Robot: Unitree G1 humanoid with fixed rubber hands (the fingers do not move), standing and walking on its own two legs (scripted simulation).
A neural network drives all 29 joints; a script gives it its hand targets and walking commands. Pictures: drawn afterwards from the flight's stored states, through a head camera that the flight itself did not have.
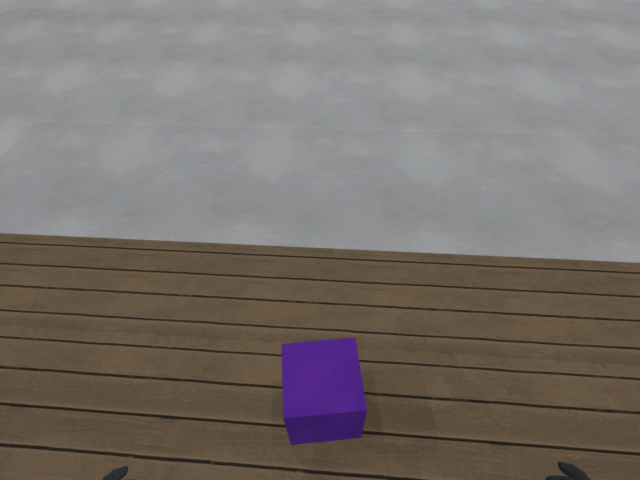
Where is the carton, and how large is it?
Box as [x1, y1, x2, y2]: [282, 337, 366, 444]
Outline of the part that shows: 354,337 282,344 283,418 291,444 360,437 366,407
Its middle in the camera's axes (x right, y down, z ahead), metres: +0.01 +0.44 +1.12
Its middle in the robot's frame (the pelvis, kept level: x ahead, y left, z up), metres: +0.46 +0.03 -0.66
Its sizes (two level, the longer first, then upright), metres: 0.210 0.200 0.250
